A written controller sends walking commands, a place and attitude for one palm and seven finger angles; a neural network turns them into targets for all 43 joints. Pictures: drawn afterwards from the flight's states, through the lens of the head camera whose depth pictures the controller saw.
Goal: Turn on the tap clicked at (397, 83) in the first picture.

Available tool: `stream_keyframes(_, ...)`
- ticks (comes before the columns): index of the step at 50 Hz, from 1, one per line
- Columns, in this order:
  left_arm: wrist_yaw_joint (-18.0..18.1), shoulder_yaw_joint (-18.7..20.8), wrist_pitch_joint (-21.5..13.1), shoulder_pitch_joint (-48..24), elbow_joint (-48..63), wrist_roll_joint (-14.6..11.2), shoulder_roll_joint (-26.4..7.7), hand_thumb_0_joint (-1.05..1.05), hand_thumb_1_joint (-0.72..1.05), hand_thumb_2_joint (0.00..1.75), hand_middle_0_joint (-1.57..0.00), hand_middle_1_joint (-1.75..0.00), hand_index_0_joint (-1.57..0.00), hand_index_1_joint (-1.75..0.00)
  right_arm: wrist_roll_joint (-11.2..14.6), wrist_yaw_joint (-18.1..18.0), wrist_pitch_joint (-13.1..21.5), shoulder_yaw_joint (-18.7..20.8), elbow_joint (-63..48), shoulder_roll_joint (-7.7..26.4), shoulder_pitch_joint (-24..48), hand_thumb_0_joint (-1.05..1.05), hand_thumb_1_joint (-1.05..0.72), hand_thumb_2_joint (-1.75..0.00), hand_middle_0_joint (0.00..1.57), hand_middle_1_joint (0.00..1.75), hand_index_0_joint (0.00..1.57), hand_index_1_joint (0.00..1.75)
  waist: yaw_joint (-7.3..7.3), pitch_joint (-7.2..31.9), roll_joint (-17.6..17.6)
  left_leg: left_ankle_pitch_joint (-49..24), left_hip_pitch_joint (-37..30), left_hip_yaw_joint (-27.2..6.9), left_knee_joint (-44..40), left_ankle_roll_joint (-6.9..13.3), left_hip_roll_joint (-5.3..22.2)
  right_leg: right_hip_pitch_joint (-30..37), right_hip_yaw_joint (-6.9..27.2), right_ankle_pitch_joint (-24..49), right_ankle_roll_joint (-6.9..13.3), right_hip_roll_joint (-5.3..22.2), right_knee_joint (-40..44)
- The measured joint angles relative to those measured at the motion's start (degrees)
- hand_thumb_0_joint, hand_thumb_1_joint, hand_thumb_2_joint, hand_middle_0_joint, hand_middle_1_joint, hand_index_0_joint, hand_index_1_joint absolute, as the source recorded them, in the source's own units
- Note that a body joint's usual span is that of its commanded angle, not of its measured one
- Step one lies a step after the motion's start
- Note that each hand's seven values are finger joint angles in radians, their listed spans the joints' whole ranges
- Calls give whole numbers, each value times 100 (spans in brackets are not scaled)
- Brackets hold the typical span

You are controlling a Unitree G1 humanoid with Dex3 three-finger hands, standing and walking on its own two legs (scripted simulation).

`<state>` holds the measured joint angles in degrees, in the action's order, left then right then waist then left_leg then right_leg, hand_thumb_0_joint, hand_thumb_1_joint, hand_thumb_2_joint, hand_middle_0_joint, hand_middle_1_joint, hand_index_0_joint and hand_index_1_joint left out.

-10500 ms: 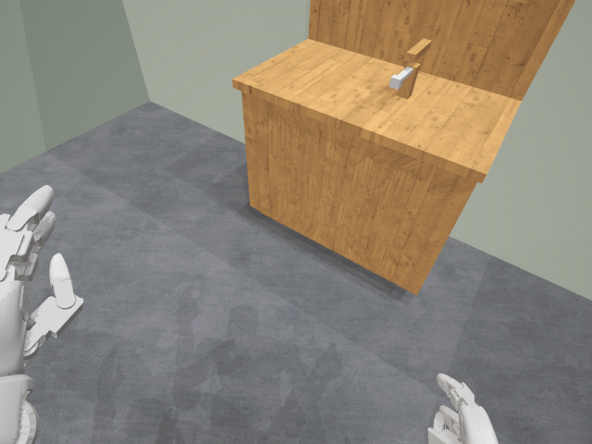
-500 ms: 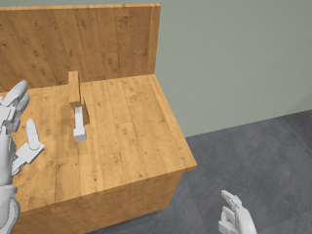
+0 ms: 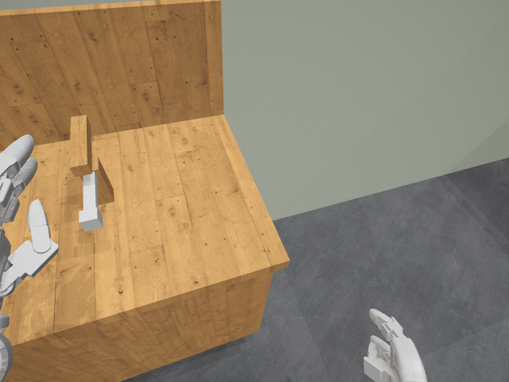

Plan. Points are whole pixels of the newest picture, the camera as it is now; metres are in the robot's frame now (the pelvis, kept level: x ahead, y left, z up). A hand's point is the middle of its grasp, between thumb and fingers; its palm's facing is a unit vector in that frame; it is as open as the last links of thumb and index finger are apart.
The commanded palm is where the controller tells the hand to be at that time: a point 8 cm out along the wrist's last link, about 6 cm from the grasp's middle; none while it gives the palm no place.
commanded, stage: shuffle to correct the standing spot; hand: left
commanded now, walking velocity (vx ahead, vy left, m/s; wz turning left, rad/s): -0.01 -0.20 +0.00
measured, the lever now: (91, 219) +0.35 +0.31 +0.02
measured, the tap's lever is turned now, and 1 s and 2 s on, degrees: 0 0 0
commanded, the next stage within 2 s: come to a stop and stand still in 0.12 s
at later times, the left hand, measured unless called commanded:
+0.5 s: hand (124, 237) +0.24 +0.17 +0.17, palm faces +0.32 -0.85 -0.42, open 7.4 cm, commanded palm +0.17 +0.22 +0.17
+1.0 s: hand (85, 265) +0.22 +0.22 +0.13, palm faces +0.31 -0.88 -0.35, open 7.4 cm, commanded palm +0.14 +0.27 +0.17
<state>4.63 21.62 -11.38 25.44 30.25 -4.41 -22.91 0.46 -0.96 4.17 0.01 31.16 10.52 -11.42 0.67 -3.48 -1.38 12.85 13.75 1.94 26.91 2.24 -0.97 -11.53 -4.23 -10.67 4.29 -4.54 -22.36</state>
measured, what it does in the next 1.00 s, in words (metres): stands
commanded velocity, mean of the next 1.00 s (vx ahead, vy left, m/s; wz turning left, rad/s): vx -0.01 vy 0.00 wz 0.00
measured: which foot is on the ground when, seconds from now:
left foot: down 0.00-1.00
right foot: down 0.00-1.00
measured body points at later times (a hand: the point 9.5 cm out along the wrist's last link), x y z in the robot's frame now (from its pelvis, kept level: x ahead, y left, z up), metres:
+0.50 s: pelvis +0.01 -0.05 +0.00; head +0.03 -0.06 +0.45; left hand +0.21 +0.22 +0.19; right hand +0.18 -0.30 -0.08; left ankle +0.00 +0.09 -0.74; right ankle +0.02 -0.07 -0.74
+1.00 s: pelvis -0.02 -0.01 +0.00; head +0.02 +0.00 +0.45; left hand +0.20 +0.27 +0.15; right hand +0.15 -0.24 -0.09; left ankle -0.02 +0.10 -0.74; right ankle +0.02 -0.07 -0.74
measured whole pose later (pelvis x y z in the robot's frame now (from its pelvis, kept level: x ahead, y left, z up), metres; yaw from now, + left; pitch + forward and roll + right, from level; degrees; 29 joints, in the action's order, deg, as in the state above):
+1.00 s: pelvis -0.02 -0.01 +0.00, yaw -1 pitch +0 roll +0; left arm 5.8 16.9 -11.0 21.2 22.8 -2.8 -19.7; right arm 0.4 -1.5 6.3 -1.9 36.0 12.2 -10.0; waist 1.6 -5.9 -1.6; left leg 14.0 12.4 -1.5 26.6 0.6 -0.9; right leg -13.7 -3.6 -8.7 4.1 -5.1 -22.1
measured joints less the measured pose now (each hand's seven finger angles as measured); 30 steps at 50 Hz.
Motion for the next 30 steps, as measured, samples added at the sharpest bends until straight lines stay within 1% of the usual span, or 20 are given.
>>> stream_keyframes(3,8,21,50,57,-200,-37,50,2,89,90,-21,-31,-21,-30,14,-62,-8,31,43,76,-30,1,-90,-90,20,30,20,30,20,127,75,21,61,11,52,-70,81,-72,11,-15,60,-76,-46)
stream_keyframes(6,25,-59,162,-6,-421,-38,178,2,89,90,-21,-31,-21,-30,38,-107,-13,64,87,150,-75,1,-90,-90,20,30,20,30,44,227,144,53,138,-12,132,-142,168,-118,-9,-21,123,-163,-52)
stream_keyframes(9,63,-184,272,-96,-487,-42,320,2,89,90,-21,-31,-21,-30,54,-126,-26,87,136,191,-115,1,-90,-90,20,30,20,30,43,294,164,222,256,-62,313,-150,262,-145,-56,-17,207,-260,-26)
stream_keyframes(11,95,-261,329,-132,-433,-39,376,2,89,90,-21,-31,-21,-30,78,-129,-26,91,175,192,-138,1,-90,-90,20,30,20,30,29,317,128,377,313,-114,467,-109,310,-145,-84,-14,269,-324,1)
stream_keyframes(13,134,-308,347,-119,-328,-46,392,2,89,90,-21,-31,-21,-30,80,-131,-25,85,208,187,-157,1,-90,-90,20,30,20,30,-9,347,92,366,240,-158,478,-63,357,-144,-103,-19,307,-396,25)
stream_keyframes(14,153,-319,331,-115,-291,-46,379,2,89,90,-21,-31,-21,-30,84,-133,-15,85,235,172,-159,1,-90,-90,20,30,20,30,-46,351,59,355,201,-178,425,-114,371,-131,-115,-26,293,-411,45)
stream_keyframes(15,175,-321,305,-109,-273,-40,362,2,89,90,-21,-31,-21,-30,91,-133,-8,80,266,155,-153,1,-90,-90,20,30,20,30,-73,338,18,343,148,-184,353,-163,376,-89,-113,-26,231,-412,89)
stream_keyframes(19,264,-233,238,-13,-218,5,255,2,89,90,-21,-31,-21,-30,98,-135,-24,52,291,151,-84,1,-90,-90,20,30,20,30,-135,224,-33,188,-156,-130,-46,-233,404,132,-38,61,-245,-420,338)
stream_keyframes(20,275,-207,226,2,-201,20,222,2,89,90,-21,-31,-21,-30,98,-138,-33,57,270,163,-51,1,-90,-90,20,30,20,30,-142,175,-15,152,-217,-111,-111,-252,409,172,-20,86,-315,-421,366)
stream_keyframes(21,278,-183,212,8,-193,40,188,2,89,90,-21,-31,-21,-30,94,-144,-46,65,242,180,-10,1,-90,-90,20,30,20,30,-149,124,8,120,-260,-94,-151,-267,407,193,-9,109,-343,-416,369)
stream_keyframes(23,265,-163,199,10,-189,68,126,2,89,90,-21,-31,-21,-30,92,-151,-95,81,159,223,75,1,-90,-90,20,30,20,30,-168,30,70,63,-284,-77,-147,-278,380,205,-5,124,-299,-388,329)
stream_keyframes(27,198,-166,178,147,-230,85,67,2,89,90,-21,-31,-21,-30,118,-155,-218,98,-14,297,208,1,-90,-90,20,30,20,30,-179,-29,222,13,-184,-79,36,-215,294,162,1,78,-44,-319,234)
stream_keyframes(29,175,-175,185,275,-277,70,74,2,89,90,-21,-31,-21,-30,135,-160,-274,91,-54,308,235,1,-90,-90,20,30,20,30,-159,0,297,12,-127,-121,103,-159,260,132,-4,79,48,-301,213)
stream_keyframes(30,167,-185,191,335,-307,62,89,2,89,90,-21,-31,-21,-30,143,-165,-293,86,-57,307,230,1,-90,-90,20,30,20,30,-135,27,330,16,-103,-153,124,-125,249,123,-7,89,62,-300,222)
